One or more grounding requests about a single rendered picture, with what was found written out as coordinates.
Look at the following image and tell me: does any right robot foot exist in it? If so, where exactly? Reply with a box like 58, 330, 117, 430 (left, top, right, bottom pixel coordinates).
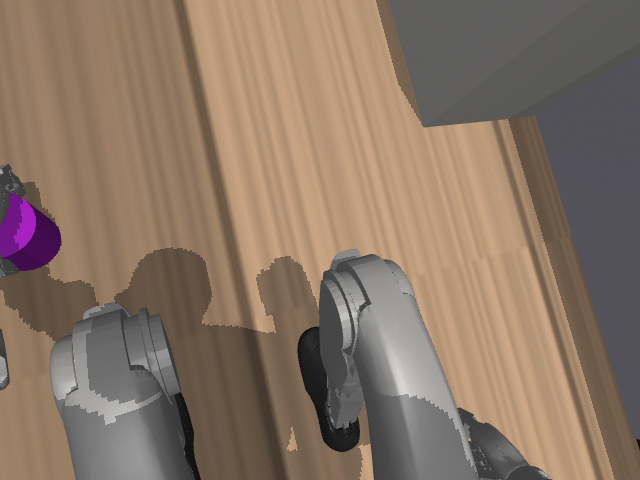
298, 327, 360, 452

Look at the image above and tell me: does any left robot hand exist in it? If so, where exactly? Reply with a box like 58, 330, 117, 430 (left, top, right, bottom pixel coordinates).
0, 164, 26, 277

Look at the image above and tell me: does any mug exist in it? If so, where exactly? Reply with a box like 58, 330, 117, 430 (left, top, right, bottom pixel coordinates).
0, 192, 61, 271

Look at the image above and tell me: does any left robot foot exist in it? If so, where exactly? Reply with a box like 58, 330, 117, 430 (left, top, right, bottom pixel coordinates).
174, 392, 201, 480

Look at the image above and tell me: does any right robot hand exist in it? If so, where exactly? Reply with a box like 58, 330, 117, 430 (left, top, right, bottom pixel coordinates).
457, 408, 530, 480

